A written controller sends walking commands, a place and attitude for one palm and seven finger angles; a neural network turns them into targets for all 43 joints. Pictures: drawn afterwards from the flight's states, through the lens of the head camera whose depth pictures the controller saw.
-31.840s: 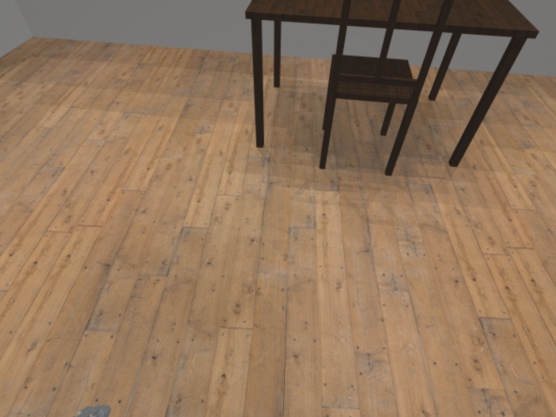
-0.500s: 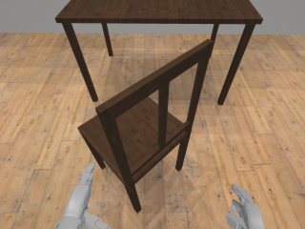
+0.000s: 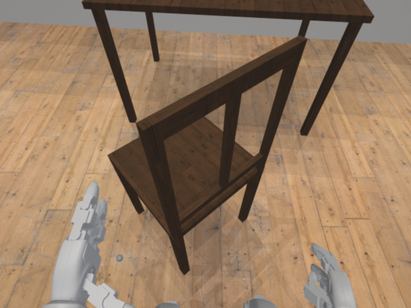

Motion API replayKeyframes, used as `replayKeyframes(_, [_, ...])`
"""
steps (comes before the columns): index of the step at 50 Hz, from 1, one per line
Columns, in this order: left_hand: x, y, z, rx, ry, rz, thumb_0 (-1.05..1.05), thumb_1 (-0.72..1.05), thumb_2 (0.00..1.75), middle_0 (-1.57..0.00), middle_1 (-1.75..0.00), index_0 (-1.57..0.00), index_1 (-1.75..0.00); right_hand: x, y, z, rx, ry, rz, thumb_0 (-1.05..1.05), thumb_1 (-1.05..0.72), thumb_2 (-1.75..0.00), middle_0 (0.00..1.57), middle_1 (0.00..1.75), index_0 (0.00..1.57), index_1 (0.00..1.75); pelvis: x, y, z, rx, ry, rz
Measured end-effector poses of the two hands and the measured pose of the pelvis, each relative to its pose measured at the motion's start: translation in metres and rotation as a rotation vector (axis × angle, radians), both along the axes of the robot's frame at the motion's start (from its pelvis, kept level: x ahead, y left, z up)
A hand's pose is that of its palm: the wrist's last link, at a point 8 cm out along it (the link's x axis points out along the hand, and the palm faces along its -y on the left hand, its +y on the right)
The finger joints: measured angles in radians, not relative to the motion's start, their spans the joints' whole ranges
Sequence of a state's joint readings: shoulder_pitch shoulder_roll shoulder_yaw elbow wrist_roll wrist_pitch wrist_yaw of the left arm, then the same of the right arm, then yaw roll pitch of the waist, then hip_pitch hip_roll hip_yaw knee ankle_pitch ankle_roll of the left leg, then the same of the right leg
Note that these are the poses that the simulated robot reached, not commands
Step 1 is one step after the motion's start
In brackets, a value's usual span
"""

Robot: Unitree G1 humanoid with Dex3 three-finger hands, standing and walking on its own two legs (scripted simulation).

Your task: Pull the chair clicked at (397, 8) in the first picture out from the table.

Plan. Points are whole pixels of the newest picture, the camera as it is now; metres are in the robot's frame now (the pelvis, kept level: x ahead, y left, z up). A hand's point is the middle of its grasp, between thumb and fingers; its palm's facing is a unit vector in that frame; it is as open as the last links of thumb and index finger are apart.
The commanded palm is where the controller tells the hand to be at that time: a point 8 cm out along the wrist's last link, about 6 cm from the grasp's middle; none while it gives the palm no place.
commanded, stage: draw the hand back to the body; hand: left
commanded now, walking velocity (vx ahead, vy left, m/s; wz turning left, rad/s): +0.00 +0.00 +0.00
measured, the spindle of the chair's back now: (227, 148) +0.47 -0.02 +0.01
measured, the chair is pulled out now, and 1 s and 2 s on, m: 0.67 0.67 0.67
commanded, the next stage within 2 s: step back with the hand held close in 1.34 s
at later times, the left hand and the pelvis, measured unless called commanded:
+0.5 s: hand (58, 241) +0.20 +0.22 +0.13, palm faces +0.27 -0.89 -0.38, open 15.7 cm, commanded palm +0.16 +0.26 +0.16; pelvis +0.03 +0.00 +0.05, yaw +0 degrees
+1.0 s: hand out of the picture +0.24 +0.26 +0.23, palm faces +0.47 -0.76 -0.44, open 8.9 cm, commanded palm +0.19 +0.30 +0.24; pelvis +0.04 +0.00 +0.07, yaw -1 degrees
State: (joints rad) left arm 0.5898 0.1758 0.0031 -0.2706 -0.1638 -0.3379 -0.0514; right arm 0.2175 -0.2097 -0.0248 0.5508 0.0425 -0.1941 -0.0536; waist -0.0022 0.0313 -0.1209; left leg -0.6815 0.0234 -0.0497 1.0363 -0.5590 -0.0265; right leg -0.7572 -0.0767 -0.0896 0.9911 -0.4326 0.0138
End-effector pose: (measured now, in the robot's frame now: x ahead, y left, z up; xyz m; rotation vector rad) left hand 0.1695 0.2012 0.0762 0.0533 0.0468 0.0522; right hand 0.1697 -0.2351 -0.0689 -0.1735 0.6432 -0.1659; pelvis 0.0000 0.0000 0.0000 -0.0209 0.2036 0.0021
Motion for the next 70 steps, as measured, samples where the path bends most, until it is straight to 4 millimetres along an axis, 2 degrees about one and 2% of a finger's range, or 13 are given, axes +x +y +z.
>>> replayKeyframes(3, [0.002,0.004,0.003,0.021,-0.004,-0.039,-0.01,-0.55,0.20,0.00,0.00,0.00,0.00,-0.001,0.002,-0.005,0.025,0.017,-0.013,0.02,-0.90,-0.90,0.20,0.30,0.20,0.30,-0.001,0.000,-0.001,0.000,-0.006,-0.004])
replayKeyframes(7, [0.000,0.011,0.009,0.028,0.061,-0.047,-0.02,-0.55,0.20,0.00,0.00,0.00,0.00,0.000,0.005,-0.001,0.043,0.008,-0.039,0.02,-0.90,-0.90,0.20,0.30,0.20,0.30,0.001,0.001,0.004,0.000,-0.022,-0.006])
replayKeyframes(14, [0.000,0.027,0.042,0.054,0.002,0.000,-0.02,-0.52,0.21,-0.01,-0.01,-0.01,-0.01,0.005,0.005,0.015,0.033,-0.027,-0.036,0.02,-0.90,-0.90,0.20,0.30,0.20,0.30,0.009,0.002,0.017,-0.004,-0.046,0.003])
replayKeyframes(18, [-0.002,0.040,0.053,0.210,0.087,0.106,-0.01,-0.44,0.25,-0.02,-0.02,-0.02,-0.03,0.010,0.004,0.025,0.018,-0.009,-0.041,0.02,-0.90,-0.90,0.20,0.30,0.20,0.30,0.016,0.002,0.028,0.000,-0.092,-0.003])
replayKeyframes(24, [-0.008,0.056,0.071,0.302,0.150,0.247,-0.01,-0.26,0.34,-0.04,-0.06,-0.04,-0.06,0.022,0.009,0.040,0.008,-0.006,-0.022,0.02,-0.90,-0.90,0.20,0.30,0.20,0.30,0.026,0.004,0.045,0.003,-0.159,-0.001])
replayKeyframes(37, [0.009,0.078,0.122,0.384,0.007,0.356,0.00,0.19,0.56,-0.11,-0.15,-0.11,-0.16,0.050,0.022,0.055,0.035,-0.021,0.050,0.01,-0.90,-0.90,0.20,0.30,0.20,0.30,0.040,0.004,0.062,0.006,-0.228,-0.010])
replayKeyframes(50, [0.022,0.096,0.172,0.476,-0.164,0.417,0.00,0.65,0.78,-0.18,-0.25,-0.18,-0.25,0.046,0.015,0.051,0.041,0.021,0.040,0.01,-0.90,-0.90,0.20,0.30,0.20,0.30,0.045,0.002,0.065,0.003,-0.249,-0.021])
replayKeyframes(53, [0.024,0.097,0.176,0.480,-0.178,0.424,0.01,0.74,0.82,-0.19,-0.27,-0.19,-0.27,0.042,0.012,0.048,0.043,0.035,0.029,0.01,-0.90,-0.90,0.20,0.30,0.20,0.30,0.044,0.002,0.066,0.003,-0.249,-0.024])
replayKeyframes(58, [0.024,0.094,0.166,0.459,-0.147,0.404,0.01,0.83,0.87,-0.20,-0.29,-0.20,-0.29,0.034,0.007,0.046,0.038,0.055,0.013,0.02,-0.90,-0.90,0.20,0.30,0.20,0.30,0.042,0.002,0.066,0.004,-0.248,-0.029])
replayKeyframes(70, [0.016,0.093,0.168,0.458,-0.161,0.403,0.01,0.88,0.89,-0.21,-0.30,-0.21,-0.30,0.029,0.006,0.050,0.031,0.037,0.010,0.02,-0.90,-0.90,0.20,0.30,0.20,0.30,0.036,0.001,0.066,0.004,-0.261,-0.029])
